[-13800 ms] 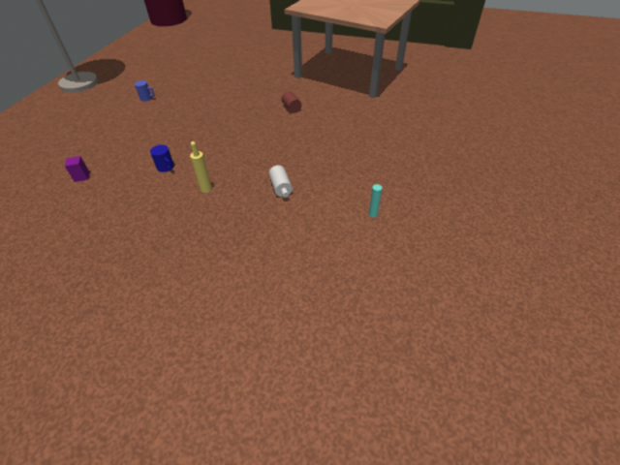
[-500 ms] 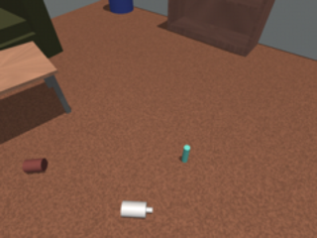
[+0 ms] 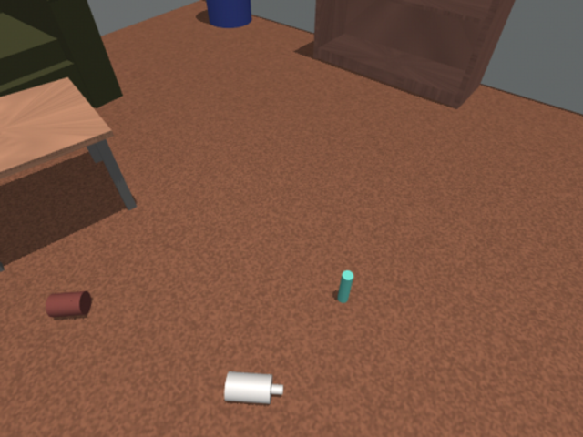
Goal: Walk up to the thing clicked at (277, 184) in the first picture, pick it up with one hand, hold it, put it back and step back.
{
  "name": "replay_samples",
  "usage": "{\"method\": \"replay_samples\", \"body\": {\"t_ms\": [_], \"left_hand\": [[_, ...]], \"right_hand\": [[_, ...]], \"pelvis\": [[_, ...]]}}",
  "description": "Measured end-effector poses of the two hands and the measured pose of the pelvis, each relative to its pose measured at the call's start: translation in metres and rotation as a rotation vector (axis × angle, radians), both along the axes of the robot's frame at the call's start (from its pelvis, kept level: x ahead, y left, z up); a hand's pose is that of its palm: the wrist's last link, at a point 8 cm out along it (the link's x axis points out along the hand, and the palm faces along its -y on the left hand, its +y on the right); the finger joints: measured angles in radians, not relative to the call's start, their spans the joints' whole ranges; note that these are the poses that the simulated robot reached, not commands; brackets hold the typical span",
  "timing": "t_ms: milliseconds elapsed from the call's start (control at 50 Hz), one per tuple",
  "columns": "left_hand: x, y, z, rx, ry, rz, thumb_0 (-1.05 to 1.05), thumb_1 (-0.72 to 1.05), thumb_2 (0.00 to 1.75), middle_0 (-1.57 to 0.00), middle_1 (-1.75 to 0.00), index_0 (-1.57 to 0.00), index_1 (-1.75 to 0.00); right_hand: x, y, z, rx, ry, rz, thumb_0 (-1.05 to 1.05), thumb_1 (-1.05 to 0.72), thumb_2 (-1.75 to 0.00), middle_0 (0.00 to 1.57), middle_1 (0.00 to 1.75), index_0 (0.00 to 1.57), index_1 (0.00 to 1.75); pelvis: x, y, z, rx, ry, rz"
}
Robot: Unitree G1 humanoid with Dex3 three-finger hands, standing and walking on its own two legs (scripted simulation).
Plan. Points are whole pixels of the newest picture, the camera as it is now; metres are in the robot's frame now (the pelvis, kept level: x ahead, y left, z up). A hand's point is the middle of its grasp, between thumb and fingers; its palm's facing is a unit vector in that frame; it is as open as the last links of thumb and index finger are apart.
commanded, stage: walk up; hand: left
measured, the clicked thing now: (255, 387) +0.41 +0.14 -0.74
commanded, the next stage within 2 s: stand in 0.18 s
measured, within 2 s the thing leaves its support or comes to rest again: neither
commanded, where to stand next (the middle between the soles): +0.04 -0.01 m, yaw -1 degrees
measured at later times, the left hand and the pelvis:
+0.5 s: hand out of the picture +0.09 +0.26 -0.14, palm faces -0.02 -0.94 -0.35, open 7.4 cm; pelvis +0.01 +0.00 +0.00, yaw +0 degrees
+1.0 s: hand out of the picture +0.07 +0.26 -0.15, palm faces -0.02 -0.94 -0.34, open 7.4 cm; pelvis +0.01 +0.01 +0.01, yaw +0 degrees
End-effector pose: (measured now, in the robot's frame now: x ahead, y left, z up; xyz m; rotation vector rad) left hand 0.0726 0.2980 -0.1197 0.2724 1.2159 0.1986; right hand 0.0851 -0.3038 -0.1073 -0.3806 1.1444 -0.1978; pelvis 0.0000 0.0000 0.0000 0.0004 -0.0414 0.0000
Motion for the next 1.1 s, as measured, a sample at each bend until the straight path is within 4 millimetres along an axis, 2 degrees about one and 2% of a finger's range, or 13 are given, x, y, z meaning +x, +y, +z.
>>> {"method": "replay_samples", "body": {"t_ms": [220, 500, 880, 1100], "left_hand": [[0.007, -0.001, 0.003, 0.010, -0.007, -0.012, 0.00, 0.90, 0.90, -0.20, -0.30, -0.20, -0.30], [0.013, 0.002, 0.012, 0.036, -0.022, -0.031, 0.00, 0.90, 0.90, -0.20, -0.30, -0.20, -0.30], [-0.003, 0.008, 0.006, 0.034, 0.022, -0.021, 0.00, 0.90, 0.90, -0.20, -0.30, -0.20, -0.30], [-0.005, 0.010, 0.006, 0.034, 0.026, -0.022, 0.00, 0.90, 0.90, -0.20, -0.30, -0.20, -0.30]], "right_hand": [[-0.011, 0.000, -0.005, 0.013, 0.038, -0.018, 0.01, -0.90, -0.90, 0.20, 0.30, 0.20, 0.30], [-0.015, 0.018, -0.015, 0.076, 0.074, -0.023, 0.01, -0.91, -0.90, 0.20, 0.30, 0.20, 0.30], [-0.013, 0.016, -0.008, 0.051, 0.079, -0.028, 0.01, -0.91, -0.90, 0.20, 0.30, 0.20, 0.30], [-0.010, 0.020, -0.008, 0.053, 0.073, -0.024, 0.01, -0.91, -0.90, 0.20, 0.30, 0.20, 0.30]], "pelvis": [[0.001, -0.001, 0.001, 0.000, -0.002, -0.001], [0.006, 0.004, 0.005, 0.000, -0.010, 0.002], [0.006, 0.009, 0.006, 0.000, -0.007, 0.004], [0.007, 0.011, 0.006, -0.001, -0.006, 0.005]]}}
